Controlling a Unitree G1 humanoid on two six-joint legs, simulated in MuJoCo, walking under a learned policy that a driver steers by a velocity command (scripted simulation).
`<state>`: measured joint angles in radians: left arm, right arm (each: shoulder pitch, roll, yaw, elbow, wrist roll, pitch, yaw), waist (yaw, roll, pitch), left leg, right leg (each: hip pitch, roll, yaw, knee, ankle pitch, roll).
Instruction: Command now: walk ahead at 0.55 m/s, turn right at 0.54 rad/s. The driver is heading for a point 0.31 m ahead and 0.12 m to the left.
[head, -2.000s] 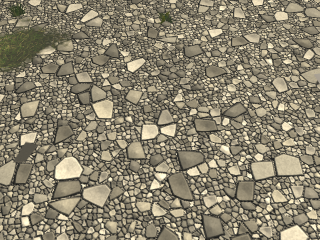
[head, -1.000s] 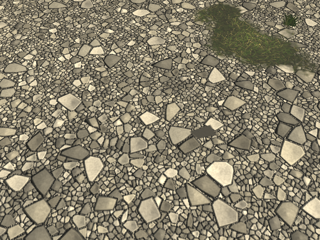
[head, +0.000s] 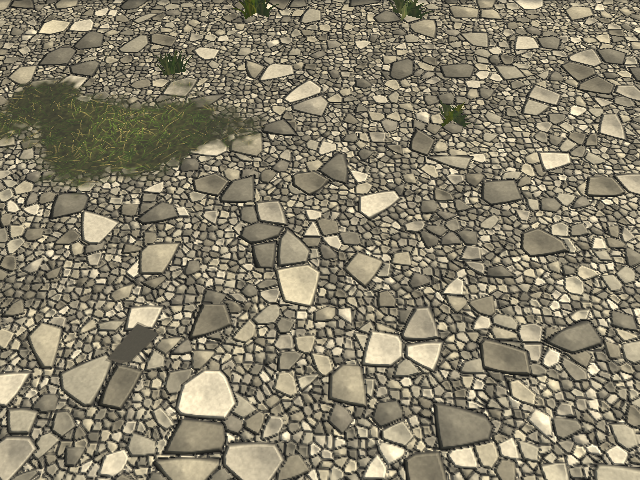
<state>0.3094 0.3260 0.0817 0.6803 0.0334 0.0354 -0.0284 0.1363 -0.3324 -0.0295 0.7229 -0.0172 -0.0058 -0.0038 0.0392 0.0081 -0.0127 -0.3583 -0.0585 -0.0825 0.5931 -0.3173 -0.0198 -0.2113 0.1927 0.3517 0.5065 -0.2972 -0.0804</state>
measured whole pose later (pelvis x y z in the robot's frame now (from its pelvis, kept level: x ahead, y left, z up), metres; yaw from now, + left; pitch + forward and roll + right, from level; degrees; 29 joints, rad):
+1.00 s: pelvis +0.34 -0.02 +0.00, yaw -1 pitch -1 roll +0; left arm 0.30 0.20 -0.01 0.98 0.01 -0.02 0.02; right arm 0.21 -0.19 0.01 1.00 -0.01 0.00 -0.03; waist 0.02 -0.02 0.01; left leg -0.21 -0.01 -0.01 0.45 -0.22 0.01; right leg -0.17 0.06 -0.05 0.41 -0.22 -0.06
